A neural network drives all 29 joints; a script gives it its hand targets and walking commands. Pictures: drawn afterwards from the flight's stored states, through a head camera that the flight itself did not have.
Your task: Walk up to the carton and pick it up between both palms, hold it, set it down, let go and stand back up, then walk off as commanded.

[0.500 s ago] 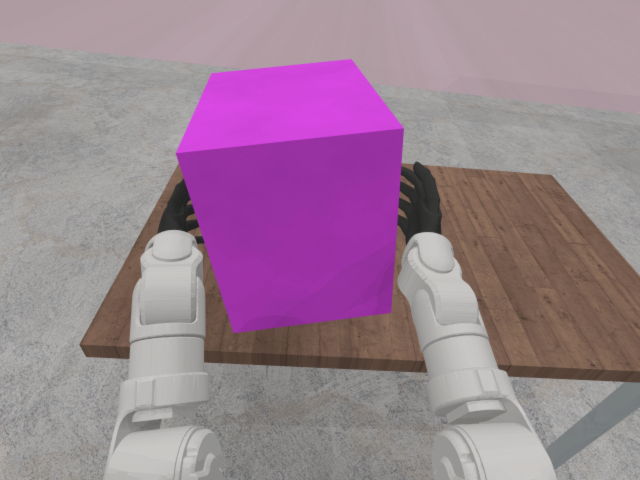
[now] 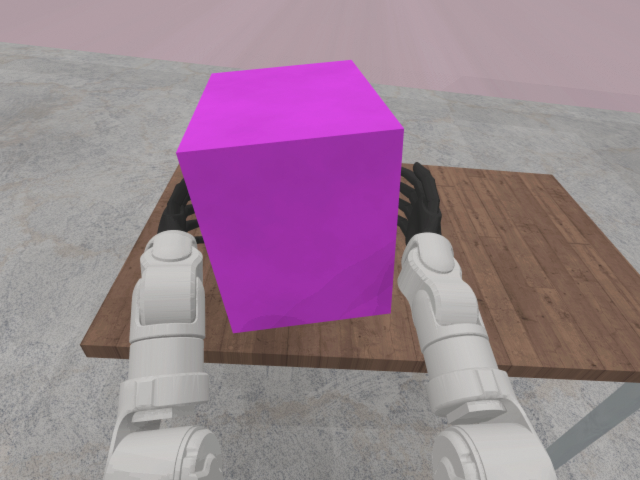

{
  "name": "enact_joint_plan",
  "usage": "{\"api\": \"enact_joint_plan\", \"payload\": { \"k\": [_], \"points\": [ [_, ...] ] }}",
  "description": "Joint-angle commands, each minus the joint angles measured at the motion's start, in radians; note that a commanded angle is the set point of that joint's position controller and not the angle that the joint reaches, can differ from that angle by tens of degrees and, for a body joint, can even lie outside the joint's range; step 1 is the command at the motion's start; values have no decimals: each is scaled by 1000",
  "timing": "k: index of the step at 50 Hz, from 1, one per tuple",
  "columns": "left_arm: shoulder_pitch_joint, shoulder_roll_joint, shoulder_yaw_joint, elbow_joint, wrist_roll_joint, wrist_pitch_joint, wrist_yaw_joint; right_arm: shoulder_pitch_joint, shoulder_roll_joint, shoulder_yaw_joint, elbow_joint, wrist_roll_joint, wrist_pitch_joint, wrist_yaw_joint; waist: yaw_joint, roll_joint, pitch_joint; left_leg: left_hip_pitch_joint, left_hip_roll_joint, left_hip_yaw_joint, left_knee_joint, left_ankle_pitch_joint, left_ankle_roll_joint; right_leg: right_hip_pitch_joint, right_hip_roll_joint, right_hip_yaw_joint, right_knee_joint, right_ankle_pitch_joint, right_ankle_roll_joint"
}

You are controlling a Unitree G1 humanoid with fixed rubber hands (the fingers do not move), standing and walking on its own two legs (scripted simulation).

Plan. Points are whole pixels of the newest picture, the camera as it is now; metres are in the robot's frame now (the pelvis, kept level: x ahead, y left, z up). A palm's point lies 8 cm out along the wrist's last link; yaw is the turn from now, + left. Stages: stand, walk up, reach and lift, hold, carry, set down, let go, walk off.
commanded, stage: hold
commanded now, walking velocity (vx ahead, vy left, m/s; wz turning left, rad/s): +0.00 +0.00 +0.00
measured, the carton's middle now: (296, 186) +0.47 +0.01 +0.17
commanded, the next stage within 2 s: none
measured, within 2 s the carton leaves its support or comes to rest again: neither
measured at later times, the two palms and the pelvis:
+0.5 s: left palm (176, 238) +0.37 +0.15 +0.17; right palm (420, 230) +0.36 -0.14 +0.19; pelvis +0.00 +0.00 +0.00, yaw +0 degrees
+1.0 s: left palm (175, 238) +0.36 +0.15 +0.17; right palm (420, 230) +0.36 -0.14 +0.19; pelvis +0.00 +0.00 +0.00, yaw +0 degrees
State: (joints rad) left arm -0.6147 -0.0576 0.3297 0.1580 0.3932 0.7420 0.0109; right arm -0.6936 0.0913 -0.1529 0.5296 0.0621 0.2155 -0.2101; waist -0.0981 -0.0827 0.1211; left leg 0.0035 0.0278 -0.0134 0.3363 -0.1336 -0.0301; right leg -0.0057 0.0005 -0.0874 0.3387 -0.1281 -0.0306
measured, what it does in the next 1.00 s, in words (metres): stands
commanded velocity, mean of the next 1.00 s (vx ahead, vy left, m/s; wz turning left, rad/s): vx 0.00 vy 0.00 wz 0.00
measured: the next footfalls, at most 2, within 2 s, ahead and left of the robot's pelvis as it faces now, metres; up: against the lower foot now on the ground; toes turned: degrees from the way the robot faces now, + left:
none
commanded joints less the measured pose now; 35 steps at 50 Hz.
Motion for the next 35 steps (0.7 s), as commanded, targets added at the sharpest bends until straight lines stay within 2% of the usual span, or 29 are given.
{"api": "enact_joint_plan", "payload": {
  "k": [1, 10, 11, 12, 16, 17, 19, 22, 24, 25, 29, 31, 34, 35],
  "points": [
    [-896, -407, -457, -265, -184, -147, -174, -744, 419, 372, -258, 54, -51, 172, -11, 131, -605, 78, -57, 65, -56, 108, 37, 172, 14, -15, -41, 120, 85],
    [-884, -409, -453, -257, -182, -146, -174, -750, 413, 368, -266, 52, -53, 174, -9, 128, -613, 80, -53, 65, -60, 109, 36, 171, 20, -18, -43, 104, 82],
    [-890, -415, -459, -262, -185, -146, -172, -753, 406, 363, -259, 56, -53, 176, -10, 142, -616, 89, -50, 62, -60, 117, 32, 159, 22, -20, -43, 97, 80],
    [-879, -409, -453, -260, -184, -144, -173, -756, 415, 374, -274, 58, -54, 174, -8, 126, -624, 89, -55, 66, -56, 120, 38, 173, 21, -19, -45, 114, 82],
    [-877, -409, -441, -234, -174, -141, -175, -745, 403, 353, -237, 47, -48, 177, -7, 132, -579, 70, -51, 66, -69, 86, 38, 161, 17, -18, -46, 81, 80],
    [-880, -408, -443, -253, -180, -143, -179, -742, 423, 368, -254, 51, -51, 174, -11, 115, -603, 82, -55, 70, -62, 103, 43, 175, 17, -16, -46, 107, 84],
    [-900, -411, -451, -262, -184, -146, -173, -768, 410, 358, -260, 55, -55, 177, -7, 135, -619, 76, -53, 66, -62, 101, 36, 167, 18, -18, -42, 99, 81],
    [-894, -406, -452, -257, -189, -149, -179, -735, 429, 370, -252, 51, -49, 170, -13, 125, -611, 83, -57, 69, -58, 116, 38, 176, 13, -12, -43, 127, 86],
    [-909, -421, -462, -270, -192, -151, -172, -758, 414, 363, -255, 52, -56, 175, -12, 142, -621, 85, -51, 65, -59, 112, 30, 161, 19, -21, -41, 95, 80],
    [-900, -416, -468, -285, -194, -151, -168, -745, 410, 368, -260, 58, -55, 176, -12, 145, -625, 96, -51, 64, -53, 129, 28, 164, 20, -19, -40, 120, 81],
    [-892, -405, -439, -235, -171, -141, -176, -753, 409, 350, -233, 42, -49, 177, -8, 126, -582, 59, -53, 69, -73, 62, 42, 163, 15, -17, -48, 66, 80],
    [-892, -409, -452, -272, -186, -145, -179, -751, 432, 377, -278, 57, -56, 171, -7, 119, -629, 82, -57, 71, -59, 126, 42, 192, 14, -14, -38, 141, 87],
    [-896, -411, -471, -286, -201, -151, -172, -755, 426, 392, -299, 65, -55, 164, -11, 138, -645, 102, -57, 64, -42, 166, 30, 181, 16, -12, -35, 171, 86],
    [-901, -408, -468, -279, -196, -149, -172, -751, 420, 386, -280, 65, -50, 166, -12, 143, -633, 97, -57, 62, -45, 141, 31, 171, 16, -13, -38, 143, 86]
  ]
}}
